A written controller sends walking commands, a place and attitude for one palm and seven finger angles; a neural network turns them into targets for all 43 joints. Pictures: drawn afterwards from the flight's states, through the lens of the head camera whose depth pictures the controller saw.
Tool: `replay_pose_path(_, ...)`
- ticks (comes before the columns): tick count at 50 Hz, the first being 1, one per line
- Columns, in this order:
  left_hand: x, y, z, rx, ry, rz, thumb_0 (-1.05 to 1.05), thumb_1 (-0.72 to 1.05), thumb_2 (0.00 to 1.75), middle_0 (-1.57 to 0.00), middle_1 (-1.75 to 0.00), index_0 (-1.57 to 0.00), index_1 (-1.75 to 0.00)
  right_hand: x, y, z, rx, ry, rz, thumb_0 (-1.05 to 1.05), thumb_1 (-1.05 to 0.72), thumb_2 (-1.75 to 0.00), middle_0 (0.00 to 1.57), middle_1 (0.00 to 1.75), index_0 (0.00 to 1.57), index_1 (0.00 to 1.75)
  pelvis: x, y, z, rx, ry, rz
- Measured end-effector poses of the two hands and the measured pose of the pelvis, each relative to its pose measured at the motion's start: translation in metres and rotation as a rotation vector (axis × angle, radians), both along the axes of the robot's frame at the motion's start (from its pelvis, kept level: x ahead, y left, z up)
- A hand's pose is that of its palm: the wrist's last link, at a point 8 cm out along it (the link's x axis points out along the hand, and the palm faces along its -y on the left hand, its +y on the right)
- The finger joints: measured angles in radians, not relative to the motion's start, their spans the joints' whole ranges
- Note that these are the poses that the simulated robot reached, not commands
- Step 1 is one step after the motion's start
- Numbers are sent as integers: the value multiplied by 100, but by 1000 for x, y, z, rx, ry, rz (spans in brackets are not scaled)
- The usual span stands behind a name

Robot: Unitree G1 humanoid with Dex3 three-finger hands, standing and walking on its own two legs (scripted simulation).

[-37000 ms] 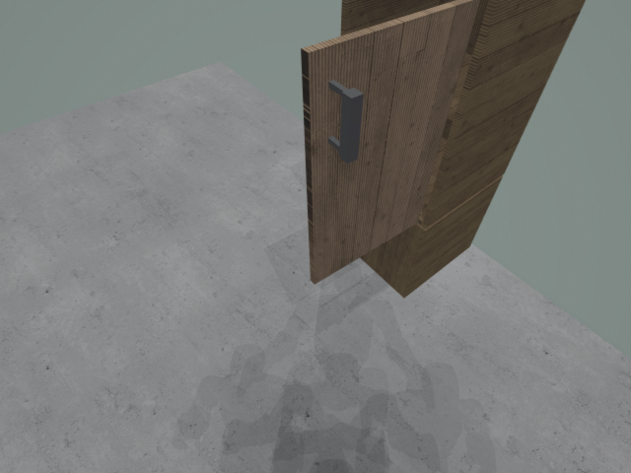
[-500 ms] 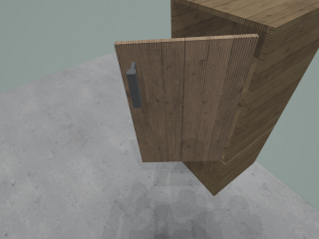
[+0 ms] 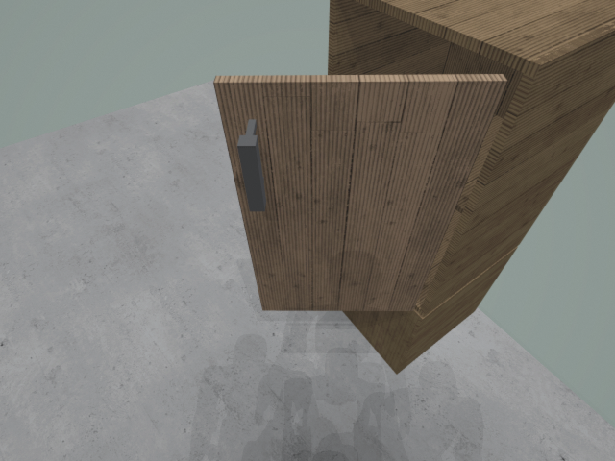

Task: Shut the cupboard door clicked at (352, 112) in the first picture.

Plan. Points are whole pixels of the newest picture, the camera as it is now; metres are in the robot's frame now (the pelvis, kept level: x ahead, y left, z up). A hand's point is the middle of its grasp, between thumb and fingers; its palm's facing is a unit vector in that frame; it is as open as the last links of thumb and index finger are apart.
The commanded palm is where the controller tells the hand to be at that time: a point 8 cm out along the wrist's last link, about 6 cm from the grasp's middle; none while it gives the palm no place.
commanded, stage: look again from close up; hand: left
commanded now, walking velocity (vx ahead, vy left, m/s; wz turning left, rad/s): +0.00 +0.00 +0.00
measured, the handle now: (254, 166) +0.48 +0.11 +0.13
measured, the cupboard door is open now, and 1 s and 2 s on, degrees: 54 54 54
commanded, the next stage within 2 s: shuffle to correct the standing spot in 0.34 s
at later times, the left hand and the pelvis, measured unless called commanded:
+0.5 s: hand out of the picture +0.02 +0.14 -0.17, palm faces +0.03 -0.98 -0.20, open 7.3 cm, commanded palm none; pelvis +0.03 -0.03 +0.00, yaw +1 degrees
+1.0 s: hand out of the picture +0.01 +0.05 -0.17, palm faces +0.09 -0.98 -0.19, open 7.4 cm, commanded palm none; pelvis +0.03 -0.11 +0.00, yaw +1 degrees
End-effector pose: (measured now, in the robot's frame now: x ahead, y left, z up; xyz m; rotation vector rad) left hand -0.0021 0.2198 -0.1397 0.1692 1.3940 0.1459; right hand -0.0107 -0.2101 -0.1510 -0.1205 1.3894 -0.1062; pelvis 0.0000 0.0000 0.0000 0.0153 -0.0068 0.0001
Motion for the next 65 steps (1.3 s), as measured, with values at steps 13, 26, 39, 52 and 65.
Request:
replay_pose_path(13,9,-19,-1,-5,13,15,1,93,90,-20,-30,-20,-30,33,-25,2,-29,-26,14,1,-92,-90,20,30,20,30,17,-16,1,-1,1,4)
replay_pose_path(26,19,-33,0,0,2,25,1,93,90,-20,-30,-20,-30,39,-39,1,-28,-8,22,0,-92,-90,20,30,20,30,26,-33,1,0,-2,14)
replay_pose_path(39,20,-65,-9,-9,33,36,1,92,90,-20,-30,-20,-30,26,-73,-9,-43,43,-21,0,-91,-90,20,30,20,30,27,-68,-9,21,10,9)
replay_pose_path(52,6,-124,-2,-27,10,84,0,91,90,-20,-30,-20,-30,64,-130,1,-63,-13,-4,0,-91,-90,20,30,20,30,29,-110,-2,13,24,14)
replay_pose_path(65,-6,-122,5,1,-19,119,0,91,90,-20,-30,-20,-30,78,-122,9,-30,-98,-1,0,-92,-90,20,30,20,30,20,-115,5,21,-19,12)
